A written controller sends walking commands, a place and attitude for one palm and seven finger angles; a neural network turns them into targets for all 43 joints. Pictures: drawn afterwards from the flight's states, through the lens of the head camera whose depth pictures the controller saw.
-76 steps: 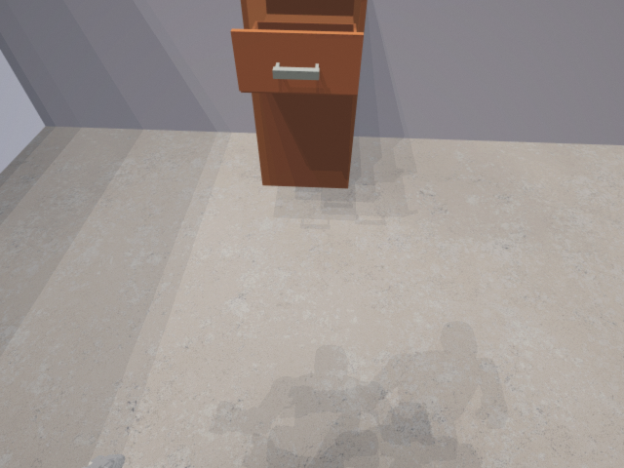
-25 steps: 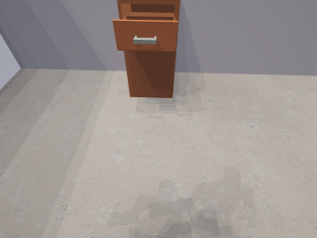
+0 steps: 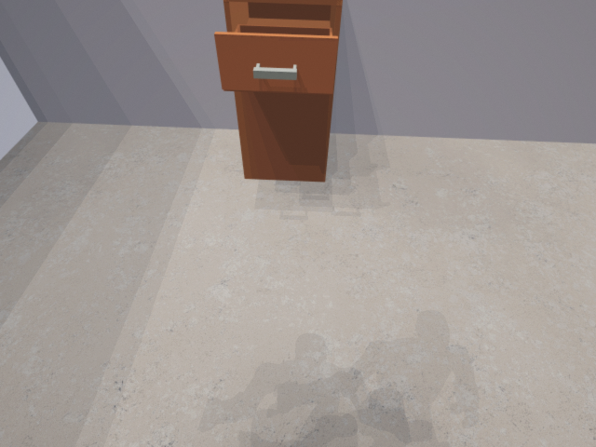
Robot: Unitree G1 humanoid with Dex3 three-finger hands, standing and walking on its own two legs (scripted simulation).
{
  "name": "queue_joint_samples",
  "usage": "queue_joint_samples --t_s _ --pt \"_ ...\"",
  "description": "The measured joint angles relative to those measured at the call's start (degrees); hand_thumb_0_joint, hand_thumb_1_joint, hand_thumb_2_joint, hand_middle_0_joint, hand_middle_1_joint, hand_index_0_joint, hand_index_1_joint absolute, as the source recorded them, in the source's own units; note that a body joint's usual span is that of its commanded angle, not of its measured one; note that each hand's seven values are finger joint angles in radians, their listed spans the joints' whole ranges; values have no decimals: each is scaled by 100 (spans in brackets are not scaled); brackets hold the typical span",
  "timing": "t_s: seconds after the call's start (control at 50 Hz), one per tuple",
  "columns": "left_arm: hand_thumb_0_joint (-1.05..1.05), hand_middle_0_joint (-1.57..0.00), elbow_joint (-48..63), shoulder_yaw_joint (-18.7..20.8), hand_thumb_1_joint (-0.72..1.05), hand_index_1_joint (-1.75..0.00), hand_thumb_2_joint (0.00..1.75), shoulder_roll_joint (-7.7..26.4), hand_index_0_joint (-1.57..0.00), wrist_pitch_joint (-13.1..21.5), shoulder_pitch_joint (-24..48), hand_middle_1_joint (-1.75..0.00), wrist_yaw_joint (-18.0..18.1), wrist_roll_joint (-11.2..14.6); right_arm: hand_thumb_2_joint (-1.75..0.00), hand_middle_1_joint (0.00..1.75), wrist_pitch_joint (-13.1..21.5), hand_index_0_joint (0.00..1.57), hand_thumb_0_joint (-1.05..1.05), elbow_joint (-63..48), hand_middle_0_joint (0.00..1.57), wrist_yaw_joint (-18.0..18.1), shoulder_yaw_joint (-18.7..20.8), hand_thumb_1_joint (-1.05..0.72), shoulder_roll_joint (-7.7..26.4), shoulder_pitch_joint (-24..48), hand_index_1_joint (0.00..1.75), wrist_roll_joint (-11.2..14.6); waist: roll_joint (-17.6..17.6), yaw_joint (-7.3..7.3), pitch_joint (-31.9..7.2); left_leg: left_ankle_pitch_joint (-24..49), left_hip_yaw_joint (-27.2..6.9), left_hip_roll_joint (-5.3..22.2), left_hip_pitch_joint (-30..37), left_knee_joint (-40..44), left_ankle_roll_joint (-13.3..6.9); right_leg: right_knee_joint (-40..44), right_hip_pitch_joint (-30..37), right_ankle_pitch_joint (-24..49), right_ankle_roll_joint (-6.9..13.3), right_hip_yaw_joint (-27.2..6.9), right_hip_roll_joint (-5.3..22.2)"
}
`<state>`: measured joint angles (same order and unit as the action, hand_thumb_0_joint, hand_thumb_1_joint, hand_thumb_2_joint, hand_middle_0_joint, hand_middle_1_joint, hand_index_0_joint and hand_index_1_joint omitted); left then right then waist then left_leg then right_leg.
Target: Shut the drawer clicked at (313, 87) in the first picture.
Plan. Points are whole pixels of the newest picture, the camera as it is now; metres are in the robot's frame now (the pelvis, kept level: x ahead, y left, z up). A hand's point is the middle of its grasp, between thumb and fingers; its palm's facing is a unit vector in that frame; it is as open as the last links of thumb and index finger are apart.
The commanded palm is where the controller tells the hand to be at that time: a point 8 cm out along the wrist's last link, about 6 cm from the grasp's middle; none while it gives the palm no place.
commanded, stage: walk to a spot facing it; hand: left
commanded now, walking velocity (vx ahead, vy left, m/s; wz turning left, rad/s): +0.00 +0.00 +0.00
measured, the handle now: (275, 70) +1.17 +0.14 -0.04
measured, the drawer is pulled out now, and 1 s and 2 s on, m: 0.30 0.30 0.30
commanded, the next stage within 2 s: turn to face it in 1.34 s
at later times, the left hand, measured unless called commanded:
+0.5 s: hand out of the picture +0.10 +0.19 -0.19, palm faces -0.10 -0.99 -0.13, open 7.4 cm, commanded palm none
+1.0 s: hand (235, 342) +0.34 +0.14 -0.19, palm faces -0.09 -0.98 -0.15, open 7.3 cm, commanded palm none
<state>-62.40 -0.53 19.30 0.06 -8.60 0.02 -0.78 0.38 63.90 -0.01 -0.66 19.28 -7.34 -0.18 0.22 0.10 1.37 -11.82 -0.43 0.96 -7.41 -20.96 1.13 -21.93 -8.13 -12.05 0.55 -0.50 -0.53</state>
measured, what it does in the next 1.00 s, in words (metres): walks ahead: right foot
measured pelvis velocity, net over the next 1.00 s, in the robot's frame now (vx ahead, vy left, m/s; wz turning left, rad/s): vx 0.30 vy -0.03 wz -0.12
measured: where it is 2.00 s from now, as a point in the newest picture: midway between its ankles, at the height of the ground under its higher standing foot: (333, 343)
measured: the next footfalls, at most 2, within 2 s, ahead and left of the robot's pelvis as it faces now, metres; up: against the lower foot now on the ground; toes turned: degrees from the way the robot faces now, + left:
right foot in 0.68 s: +0.31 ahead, -0.15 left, +0.00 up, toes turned -16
left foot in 1.06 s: +0.46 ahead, +0.07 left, +0.00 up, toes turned +3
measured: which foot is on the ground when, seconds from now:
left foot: down 0.00-0.68, up 0.70-1.00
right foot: down 0.00-0.34, up 0.36-0.66, down 0.68-1.00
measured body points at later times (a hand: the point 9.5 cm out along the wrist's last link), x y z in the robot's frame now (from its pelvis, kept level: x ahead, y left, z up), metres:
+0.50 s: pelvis +0.10 +0.02 -0.01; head +0.11 +0.03 +0.44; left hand +0.11 +0.24 -0.18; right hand -0.02 -0.19 -0.16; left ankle +0.00 +0.13 -0.75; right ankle +0.09 -0.10 -0.68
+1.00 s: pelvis +0.30 -0.03 -0.01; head +0.29 -0.01 +0.44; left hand +0.34 +0.19 -0.18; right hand +0.34 -0.28 -0.15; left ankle +0.39 +0.08 -0.72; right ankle +0.27 -0.14 -0.75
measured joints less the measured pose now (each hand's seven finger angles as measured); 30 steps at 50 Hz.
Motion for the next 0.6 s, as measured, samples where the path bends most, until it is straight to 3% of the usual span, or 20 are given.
queue_joint_samples --t_s 0.12,0.28,0.34,0.42,0.46,0.52,0.6 --pt "0 -20 3 11 91 -30 90 -85 -20 -56 -121 -30 43 -21 -90 30 -39 20 0 -10 20 10 -9 -91 -93 -71 29 -46 -22 -35 -115 -137 38 13 -51 -177 -7 -142 -50 -105 -10 -33 -11" --pt "0 -20 36 104 91 -30 90 -571 -20 -65 -942 -29 -66 -40 -90 30 -7 20 0 -56 20 -31 36 -91 -504 -779 29 -81 -79 -68 -287 -998 155 155 -321 -1196 -121 -765 -178 -696 21 -110 -133" --pt "0 -20 -64 154 91 -30 90 -728 -20 -55 -1281 -29 -68 -39 -90 30 87 20 0 0 20 -15 59 -91 -708 -1028 29 -66 99 -80 -274 -1181 355 86 -160 -1259 -110 -1111 -211 -1010 30 -282 -60" --pt "1 -20 -249 179 91 -30 90 -891 -20 -141 -1373 -29 -72 -67 -90 30 376 20 0 -1 20 98 88 -91 -967 -1456 29 -97 167 94 -142 -1298 597 85 276 -945 -177 -3336 -1078 -1455 169 34 4" --pt "1 -20 -197 223 91 -30 90 -910 -20 -158 -1217 -29 -101 -75 -90 30 422 20 0 83 20 138 81 -91 -1099 -1725 29 -104 166 157 -47 -1230 639 115 548 -610 -164 -3906 -1552 -1374 160 245 115" --pt "1 -20 27 269 91 -30 90 -928 -20 -157 -834 -29 -168 -74 -90 30 420 20 0 313 20 167 77 -91 -1241 -2077 29 -102 114 181 104 -1111 708 169 954 -67 -96 -3671 -2089 -921 143 476 328" --pt "2 -20 319 345 94 -30 90 -797 -20 -87 -268 -29 -170 -63 -90 30 366 20 0 587 20 158 89 -91 -1316 -2374 29 -102 -17 236 361 -1166 820 293 1423 328 51 -2297 -2229 -324 237 714 396"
